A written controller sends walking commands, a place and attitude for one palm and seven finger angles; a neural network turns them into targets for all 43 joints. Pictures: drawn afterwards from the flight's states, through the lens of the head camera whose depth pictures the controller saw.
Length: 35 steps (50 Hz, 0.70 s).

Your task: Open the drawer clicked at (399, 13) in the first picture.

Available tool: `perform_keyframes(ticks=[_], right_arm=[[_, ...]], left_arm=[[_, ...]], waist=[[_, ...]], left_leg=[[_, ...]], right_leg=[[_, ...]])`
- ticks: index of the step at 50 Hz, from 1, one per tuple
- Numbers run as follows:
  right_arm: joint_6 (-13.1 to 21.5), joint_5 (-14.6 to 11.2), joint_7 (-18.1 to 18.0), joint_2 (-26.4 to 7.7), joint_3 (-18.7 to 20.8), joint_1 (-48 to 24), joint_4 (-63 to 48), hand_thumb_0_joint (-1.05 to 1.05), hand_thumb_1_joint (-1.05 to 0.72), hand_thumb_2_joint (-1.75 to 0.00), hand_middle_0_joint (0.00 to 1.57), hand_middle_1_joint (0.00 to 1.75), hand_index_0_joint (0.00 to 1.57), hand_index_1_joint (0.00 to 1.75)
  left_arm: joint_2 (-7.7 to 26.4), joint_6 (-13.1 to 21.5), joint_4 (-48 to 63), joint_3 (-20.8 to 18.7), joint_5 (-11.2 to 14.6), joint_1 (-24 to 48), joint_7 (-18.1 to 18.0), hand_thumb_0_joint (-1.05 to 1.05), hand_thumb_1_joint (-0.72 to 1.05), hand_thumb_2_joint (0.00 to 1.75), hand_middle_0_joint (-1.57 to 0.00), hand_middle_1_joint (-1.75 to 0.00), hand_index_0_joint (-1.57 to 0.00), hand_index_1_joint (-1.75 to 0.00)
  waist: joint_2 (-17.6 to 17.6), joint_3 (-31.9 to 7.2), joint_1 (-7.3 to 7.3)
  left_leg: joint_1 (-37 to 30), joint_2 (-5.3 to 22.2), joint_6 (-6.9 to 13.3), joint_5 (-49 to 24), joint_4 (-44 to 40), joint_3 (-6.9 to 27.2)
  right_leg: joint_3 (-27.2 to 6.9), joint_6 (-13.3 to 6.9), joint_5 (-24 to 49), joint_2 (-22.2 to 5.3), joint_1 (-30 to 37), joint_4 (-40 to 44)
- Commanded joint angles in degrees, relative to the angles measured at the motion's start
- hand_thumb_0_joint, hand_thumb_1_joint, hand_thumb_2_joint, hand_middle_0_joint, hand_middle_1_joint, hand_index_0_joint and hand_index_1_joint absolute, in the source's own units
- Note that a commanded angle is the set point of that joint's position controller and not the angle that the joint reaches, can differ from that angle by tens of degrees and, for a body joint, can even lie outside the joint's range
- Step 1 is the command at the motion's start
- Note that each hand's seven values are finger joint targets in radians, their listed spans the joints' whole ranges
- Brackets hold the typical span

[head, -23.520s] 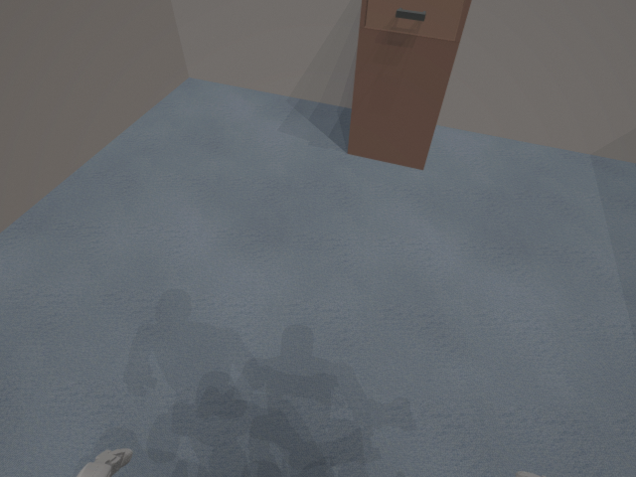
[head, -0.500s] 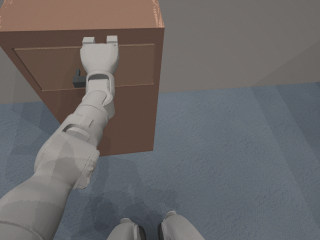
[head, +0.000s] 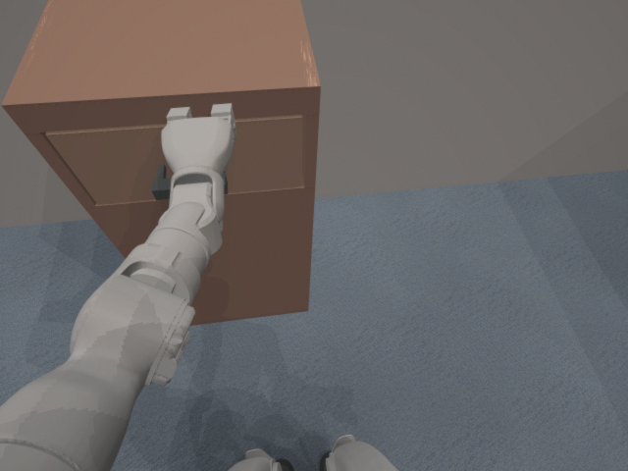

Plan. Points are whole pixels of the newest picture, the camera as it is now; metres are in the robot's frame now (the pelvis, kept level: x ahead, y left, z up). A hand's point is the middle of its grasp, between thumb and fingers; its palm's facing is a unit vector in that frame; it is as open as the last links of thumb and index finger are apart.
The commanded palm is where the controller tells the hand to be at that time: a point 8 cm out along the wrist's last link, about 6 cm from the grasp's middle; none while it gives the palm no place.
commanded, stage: lift the fingers back up to retry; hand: left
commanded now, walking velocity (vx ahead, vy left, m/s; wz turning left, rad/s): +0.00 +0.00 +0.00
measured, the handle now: (191, 177) +0.56 +0.12 +0.00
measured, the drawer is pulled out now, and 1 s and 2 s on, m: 0.00 0.00 0.00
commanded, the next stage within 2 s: re-aim the fingers above the handle in 0.02 s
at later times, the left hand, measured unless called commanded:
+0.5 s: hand (209, 169) +0.52 +0.08 +0.06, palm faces +0.05 -0.02 -1.00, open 13.4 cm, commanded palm +0.51 +0.13 +0.10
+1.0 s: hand (208, 169) +0.52 +0.08 +0.06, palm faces +0.04 -0.01 -1.00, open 13.4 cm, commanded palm +0.51 +0.13 +0.09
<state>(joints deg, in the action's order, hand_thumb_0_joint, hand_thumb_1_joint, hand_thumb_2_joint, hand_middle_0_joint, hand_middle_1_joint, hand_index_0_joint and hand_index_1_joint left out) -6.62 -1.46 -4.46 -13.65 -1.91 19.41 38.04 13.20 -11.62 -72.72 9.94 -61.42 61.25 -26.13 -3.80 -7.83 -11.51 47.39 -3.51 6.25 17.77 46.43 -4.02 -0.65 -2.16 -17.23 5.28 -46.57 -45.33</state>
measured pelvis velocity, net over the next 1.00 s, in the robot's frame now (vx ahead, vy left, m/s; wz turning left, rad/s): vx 0.01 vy -0.03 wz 0.01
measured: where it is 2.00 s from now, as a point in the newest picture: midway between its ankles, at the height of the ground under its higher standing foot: outside the picture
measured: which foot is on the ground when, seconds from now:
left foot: down 0.00-1.00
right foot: down 0.00-1.00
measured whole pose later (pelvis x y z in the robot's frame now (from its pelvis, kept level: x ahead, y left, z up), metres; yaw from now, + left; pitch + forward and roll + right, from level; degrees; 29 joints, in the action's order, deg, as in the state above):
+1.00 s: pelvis +0.01 -0.03 +0.01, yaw +0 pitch +17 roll -1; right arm -5.6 -1.9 -4.3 -13.7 -1.1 17.9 38.9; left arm 15.3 -8.2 -70.0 9.6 -62.1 56.4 -26.0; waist -2.8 -7.3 -10.2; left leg 42.5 -2.4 4.0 17.5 42.9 -2.7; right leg 0.1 -4.4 -16.8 6.5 -41.6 -41.6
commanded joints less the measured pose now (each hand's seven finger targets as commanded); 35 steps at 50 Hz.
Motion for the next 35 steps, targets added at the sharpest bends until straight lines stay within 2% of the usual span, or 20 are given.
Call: perform_keyframes(ticks=[1, 5, 7, 9, 12, 13, 14, 15, 17, 19, 22, 24, 26, 27, 28, 30, 35], right_arm=[[1.5, 0.7, -0.7, -9.1, 3.3, 4.3, -4.3, 0.0, -0.9, -0.9, 0.2, 0.3, 0.2, 0.3], [1.5, 0.6, -0.5, -9.0, 3.4, 4.3, -4.0, 0.0, -0.9, -0.9, 0.2, 0.3, 0.2, 0.3], [1.2, 0.5, -0.5, -8.9, 3.3, 3.6, -4.1, 0.0, -0.9, -0.9, 0.2, 0.3, 0.2, 0.3], [1.1, 0.5, -0.6, -8.6, 3.4, 3.2, -4.2, 0.0, -0.9, -0.9, 0.2, 0.3, 0.2, 0.3], [1.0, 0.4, -0.6, -8.7, 3.3, 3.3, -4.1, 0.0, -0.9, -0.9, 0.2, 0.3, 0.2, 0.3], [1.0, 0.5, -0.6, -8.7, 3.4, 3.2, -4.0, 0.0, -0.9, -0.9, 0.2, 0.3, 0.2, 0.3], [1.0, 0.5, -0.6, -8.5, 3.4, 2.8, -4.3, 0.0, -0.9, -0.9, 0.2, 0.3, 0.2, 0.3], [1.0, 0.3, -0.7, -8.6, 3.3, 3.0, -4.2, 0.0, -0.9, -0.9, 0.2, 0.3, 0.2, 0.3], [1.0, 0.4, -0.8, -8.5, 3.4, 2.7, -4.2, 0.0, -0.9, -0.9, 0.2, 0.3, 0.2, 0.3], [1.1, 0.4, -0.7, -8.2, 3.6, 2.6, -4.3, 0.0, -0.9, -0.9, 0.2, 0.3, 0.2, 0.3], [1.1, 0.3, -0.9, -8.4, 3.3, 2.6, -4.2, 0.0, -0.9, -0.9, 0.2, 0.3, 0.2, 0.3], [1.3, 0.4, -0.8, -8.2, 3.4, 2.5, -4.3, 0.0, -0.9, -0.9, 0.2, 0.3, 0.2, 0.3], [1.3, 0.2, -0.9, -8.4, 3.3, 2.7, -4.0, 0.0, -0.9, -0.9, 0.2, 0.3, 0.2, 0.3], [1.4, 0.2, -0.9, -8.4, 3.2, 2.5, -4.1, 0.0, -0.9, -0.9, 0.2, 0.3, 0.2, 0.3], [1.4, 0.2, -0.9, -8.4, 3.2, 2.6, -3.9, 0.0, -0.9, -0.9, 0.2, 0.3, 0.2, 0.3], [1.6, 0.1, -1.0, -8.5, 3.2, 2.8, -4.0, 0.0, -0.9, -0.9, 0.2, 0.3, 0.2, 0.3], [1.7, 0.3, -0.8, -8.2, 3.4, 3.0, -3.8, 0.0, -0.9, -0.9, 0.2, 0.3, 0.2, 0.3]], left_arm=[[24.0, -3.6, 7.3, -5.8, 0.0, 28.1, -2.6, 0.0, -0.5, 0.3, -0.3, -1.2, -0.3, -1.2], [23.8, -4.3, 7.5, -5.4, 0.0, 28.5, -3.0, 0.0, -0.5, 0.3, -0.3, -1.2, -0.3, -1.2], [25.3, -4.9, 7.4, -6.1, 0.0, 27.1, -2.9, 0.0, -0.5, 0.3, -0.3, -1.2, -0.3, -1.2], [25.0, -5.0, 8.5, -5.8, -0.2, 28.2, -2.7, 0.0, -0.5, 0.3, -0.3, -1.2, -0.3, -1.2], [23.1, -5.4, 7.1, -4.7, -0.2, 26.9, -2.5, 0.0, -0.5, 0.3, -0.3, -1.2, -0.3, -1.2], [23.4, -5.3, 7.3, -4.9, -0.2, 27.0, -2.5, 0.0, -0.5, 0.3, -0.3, -1.2, -0.3, -1.2], [23.9, -4.9, 8.6, -5.3, -0.1, 27.6, -2.3, 0.0, -0.5, 0.3, -0.3, -1.2, -0.3, -1.2], [24.1, -5.1, 7.3, -5.0, -0.5, 26.7, -2.2, 0.0, -0.5, 0.3, -0.3, -1.2, -0.3, -1.2], [23.3, -5.1, 7.8, -4.6, -0.5, 26.5, -2.0, 0.0, -0.5, 0.3, -0.3, -1.2, -0.3, -1.2], [23.1, -4.5, 9.2, -4.6, -0.5, 27.4, -1.9, 0.0, -0.5, 0.3, -0.3, -1.2, -0.3, -1.2], [23.8, -4.5, 8.3, -4.8, -0.5, 26.0, -1.8, 0.0, -0.5, 0.3, -0.3, -1.2, -0.3, -1.2], [22.9, -4.0, 8.9, -4.3, -0.1, 26.2, -1.6, 0.0, -0.5, 0.3, -0.3, -1.2, -0.3, -1.2], [23.7, -4.3, 7.4, -4.7, -0.4, 24.7, -1.5, 0.0, -0.5, 0.3, -0.3, -1.2, -0.3, -1.2], [23.5, -4.2, 8.0, -4.4, -0.2, 25.3, -1.5, 0.0, -0.5, 0.3, -0.3, -1.2, -0.3, -1.2], [23.7, -4.3, 7.3, -4.5, -0.3, 24.9, -1.4, 0.0, -0.5, 0.3, -0.3, -1.2, -0.3, -1.2], [25.1, -3.8, 8.9, -4.9, -0.3, 26.1, -1.3, 0.0, -0.5, 0.3, -0.3, -1.2, -0.3, -1.2], [23.9, -3.4, 8.9, -4.8, -0.4, 25.3, -1.2, 0.0, -0.5, 0.3, -0.3, -1.2, -0.3, -1.2]], waist=[[5.4, -20.5, 1.29], [5.7, -20.2, 1.04], [5.4, -20.6, 1.79], [5.2, -21.2, 1.69], [5.3, -18.3, 1.35], [5.5, -18.3, 1.26], [5.2, -19.9, 1.68], [5.4, -19.4, 1.53], [5.0, -18.7, 1.38], [4.5, -20.3, 1.66], [5.6, -18.6, 1.52], [5.7, -19.4, 1.5], [6.2, -17.7, 1.5], [5.4, -17.5, 1.48], [6.5, -17.1, 1.36], [5.6, -19.0, 1.51], [4.4, -19.7, 1.69]], left_leg=[[-9.1, 2.2, -3.2, 4.3, -7.8, 5.2], [-9.4, 2.0, -3.2, 3.0, -8.0, 4.6], [-9.2, 1.8, -3.2, 2.5, -8.0, 4.3], [-10.1, 1.8, -3.2, 1.3, -8.0, 4.3], [-9.8, 1.8, -3.3, 2.5, -8.6, 4.2], [-10.0, 1.8, -3.3, 2.4, -8.7, 4.1], [-10.4, 1.7, -3.2, 1.4, -8.5, 4.1], [-10.2, 1.7, -3.2, 2.0, -8.6, 4.1], [-10.2, 1.7, -3.2, 2.4, -8.6, 3.9], [-11.3, 1.7, -3.2, 0.8, -8.4, 3.9], [-9.9, 1.6, -3.2, 1.8, -8.5, 3.8], [-10.1, 1.4, -3.1, 1.3, -8.3, 3.7], [-9.1, 1.5, -3.2, 2.3, -8.4, 3.6], [-9.0, 1.4, -3.2, 2.9, -8.6, 3.6], [-8.6, 1.4, -3.1, 3.7, -8.6, 3.5], [-8.8, 1.4, -3.1, 2.7, -8.4, 3.3], [-9.5, 1.2, -3.1, 1.6, -8.1, 3.3]], right_leg=[[-1.7, 0.6, -5.1, -2.1, 12.3, 8.8], [-1.9, 0.8, -3.7, -2.2, 13.8, 9.5], [-2.4, 0.7, -3.2, -2.2, 15.3, 9.9], [-2.4, 0.6, -1.9, -2.3, 16.1, 10.0], [-2.3, 0.8, -3.1, -2.2, 14.8, 10.5], [-2.4, 0.8, -3.0, -2.2, 15.0, 10.7], [-2.6, 0.7, -1.9, -2.2, 16.5, 10.6], [-2.6, 0.8, -2.4, -2.3, 15.9, 10.6], [-2.8, 0.9, -2.8, -2.4, 15.7, 10.9], [-2.8, 0.6, -1.2, -2.3, 16.7, 10.7], [-3.0, 0.9, -1.9, -2.4, 16.7, 11.1], [-3.4, 0.9, -1.0, -2.4, 17.8, 11.3], [-3.4, 1.1, -2.1, -2.5, 16.9, 11.3], [-3.5, 1.1, -2.8, -2.5, 16.8, 11.6], [-3.7, 1.2, -3.7, -2.6, 17.0, 11.9], [-4.1, 1.2, -2.3, -2.8, 18.3, 11.6], [-4.1, 1.1, -0.8, -2.7, 18.7, 11.4]])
